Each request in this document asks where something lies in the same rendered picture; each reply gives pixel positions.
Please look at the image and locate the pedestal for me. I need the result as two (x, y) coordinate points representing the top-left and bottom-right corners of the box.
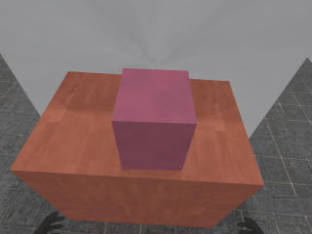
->
(10, 71), (264, 228)

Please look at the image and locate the carton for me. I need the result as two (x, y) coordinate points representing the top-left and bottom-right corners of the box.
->
(111, 68), (197, 171)

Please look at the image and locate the robot left hand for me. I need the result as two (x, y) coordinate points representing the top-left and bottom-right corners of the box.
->
(34, 212), (64, 234)

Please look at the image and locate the robot right hand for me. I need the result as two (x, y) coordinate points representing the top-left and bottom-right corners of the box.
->
(237, 217), (264, 234)

